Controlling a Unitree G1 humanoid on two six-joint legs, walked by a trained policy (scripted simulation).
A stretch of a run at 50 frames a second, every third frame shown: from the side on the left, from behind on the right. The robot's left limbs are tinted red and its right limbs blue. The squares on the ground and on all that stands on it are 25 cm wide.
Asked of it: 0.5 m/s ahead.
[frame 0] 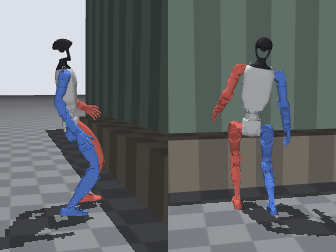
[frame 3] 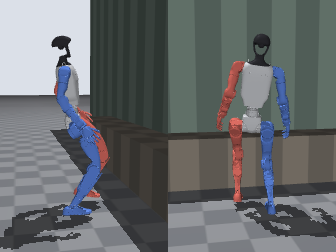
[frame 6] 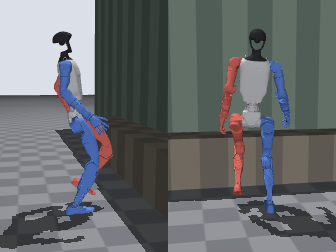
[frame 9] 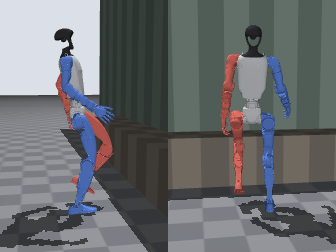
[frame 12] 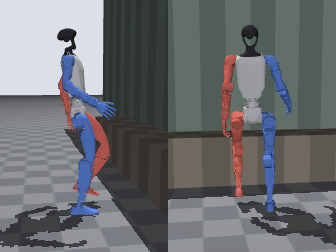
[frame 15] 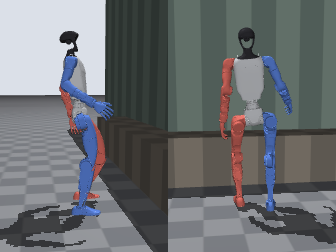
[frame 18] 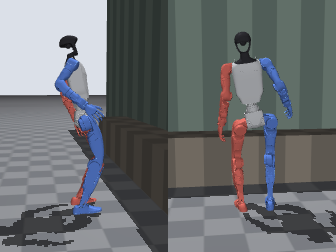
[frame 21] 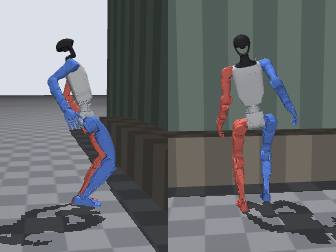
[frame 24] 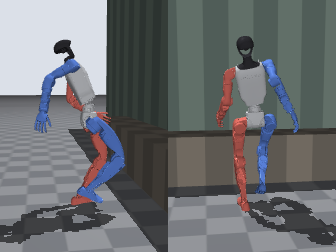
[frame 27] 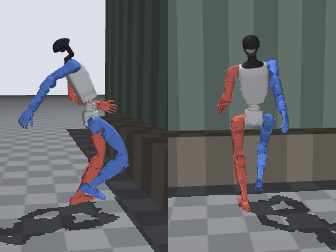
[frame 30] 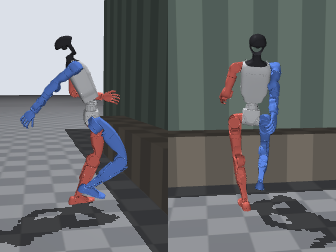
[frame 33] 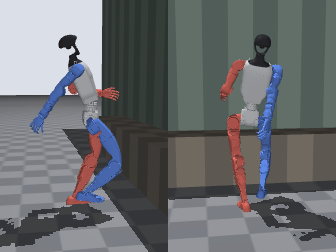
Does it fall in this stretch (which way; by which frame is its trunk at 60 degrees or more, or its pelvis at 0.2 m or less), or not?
no
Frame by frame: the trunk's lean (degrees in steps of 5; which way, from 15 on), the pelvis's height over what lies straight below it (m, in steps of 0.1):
0: 10, 0.7
3: 10, 0.7
6: 15 backward, 0.8
9: 10, 0.8
12: 10, 0.8
15: 10, 0.8
18: 15 backward and to its left, 0.8
21: 20 backward and to its left, 0.7
24: 25 backward, 0.7
27: 30 backward, 0.7
30: 25 backward, 0.7
33: 25 backward, 0.7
